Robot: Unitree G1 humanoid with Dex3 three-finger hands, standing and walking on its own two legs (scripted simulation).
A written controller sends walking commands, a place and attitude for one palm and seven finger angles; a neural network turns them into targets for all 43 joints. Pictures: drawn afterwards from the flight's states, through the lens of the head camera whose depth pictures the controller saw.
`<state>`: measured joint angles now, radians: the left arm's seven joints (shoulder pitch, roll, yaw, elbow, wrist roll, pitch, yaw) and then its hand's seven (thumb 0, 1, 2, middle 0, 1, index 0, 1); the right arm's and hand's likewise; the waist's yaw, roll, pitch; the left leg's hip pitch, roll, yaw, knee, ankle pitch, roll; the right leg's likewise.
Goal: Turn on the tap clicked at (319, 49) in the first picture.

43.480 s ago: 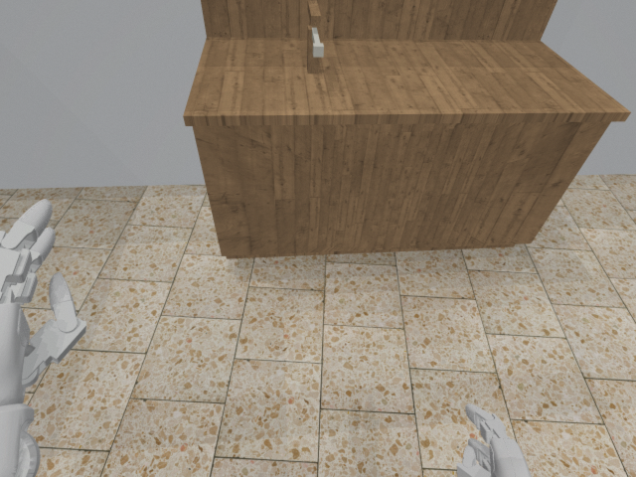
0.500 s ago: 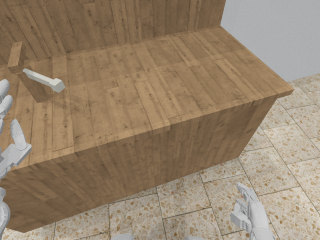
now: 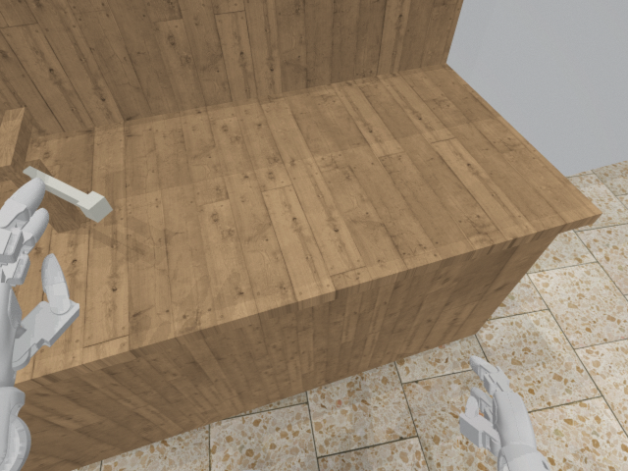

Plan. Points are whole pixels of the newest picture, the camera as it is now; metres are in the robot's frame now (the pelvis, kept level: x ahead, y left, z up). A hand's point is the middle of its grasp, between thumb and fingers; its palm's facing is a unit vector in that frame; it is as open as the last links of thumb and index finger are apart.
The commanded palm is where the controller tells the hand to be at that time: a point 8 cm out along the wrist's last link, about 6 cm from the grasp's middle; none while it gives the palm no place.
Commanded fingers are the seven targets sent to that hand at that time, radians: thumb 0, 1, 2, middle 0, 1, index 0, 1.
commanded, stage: come to a stop and stand still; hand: left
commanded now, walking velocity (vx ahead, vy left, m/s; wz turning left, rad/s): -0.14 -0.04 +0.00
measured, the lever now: (95, 206) +0.43 +0.34 +0.07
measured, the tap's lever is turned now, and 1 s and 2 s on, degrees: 44 44 44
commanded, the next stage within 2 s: look again from close up in 0.72 s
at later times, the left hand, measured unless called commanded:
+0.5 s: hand (13, 355) +0.18 +0.26 +0.17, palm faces +0.39 -0.85 -0.35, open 7.4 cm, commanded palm +0.13 +0.30 +0.18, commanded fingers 0.00 0.90 0.90 -0.20 -0.30 -0.20 -0.30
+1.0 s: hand out of the picture +0.24 +0.31 +0.22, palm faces +0.47 -0.78 -0.41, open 7.4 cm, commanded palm +0.15 +0.31 +0.18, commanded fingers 0.00 0.90 0.90 -0.20 -0.30 -0.20 -0.30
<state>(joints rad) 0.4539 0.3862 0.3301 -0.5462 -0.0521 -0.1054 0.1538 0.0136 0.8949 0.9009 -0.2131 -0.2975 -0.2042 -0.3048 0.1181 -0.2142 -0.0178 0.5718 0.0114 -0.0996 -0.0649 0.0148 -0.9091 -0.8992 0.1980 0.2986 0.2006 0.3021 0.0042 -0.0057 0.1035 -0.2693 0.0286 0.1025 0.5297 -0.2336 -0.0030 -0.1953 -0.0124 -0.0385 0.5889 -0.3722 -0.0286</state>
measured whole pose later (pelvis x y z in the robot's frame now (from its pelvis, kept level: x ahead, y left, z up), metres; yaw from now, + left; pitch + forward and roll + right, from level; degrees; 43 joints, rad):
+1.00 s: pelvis -0.02 +0.04 +0.00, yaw -2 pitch +2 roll -2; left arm 0.18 0.50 0.48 -0.42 -0.04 -0.24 0.12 0.01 0.90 0.90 -0.21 -0.30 -0.20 -0.30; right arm 0.16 -0.22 0.05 0.56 0.00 -0.15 -0.01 0.01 -0.90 -0.90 0.20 0.30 0.21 0.30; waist 0.04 -0.01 0.07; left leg -0.38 0.04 0.05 0.55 -0.21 0.03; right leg -0.24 0.02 -0.01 0.46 -0.25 0.01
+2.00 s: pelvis -0.06 +0.13 -0.01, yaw -2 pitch -3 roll -4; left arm 0.44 0.38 0.37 -0.47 -0.04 -0.17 0.08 0.01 0.89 0.90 -0.21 -0.30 -0.21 -0.31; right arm 0.22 -0.21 0.02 0.58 0.01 -0.08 0.00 0.01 -0.90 -0.90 0.20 0.30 0.21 0.30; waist 0.02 0.04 0.06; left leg -0.35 -0.03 0.15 0.59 -0.23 0.08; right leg -0.25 0.00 -0.02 0.56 -0.27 -0.02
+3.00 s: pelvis -0.14 +0.15 -0.01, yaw -2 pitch -2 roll +0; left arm 0.47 0.39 0.37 -0.56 -0.07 -0.15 0.09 0.01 0.89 0.90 -0.21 -0.30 -0.21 -0.31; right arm 0.19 -0.20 0.01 0.62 0.03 -0.11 -0.01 0.01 -0.91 -0.90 0.20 0.30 0.20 0.30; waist 0.00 -0.02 0.05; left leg -0.30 0.00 0.00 0.72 -0.36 0.03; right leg -0.37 0.05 -0.09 0.56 -0.17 -0.09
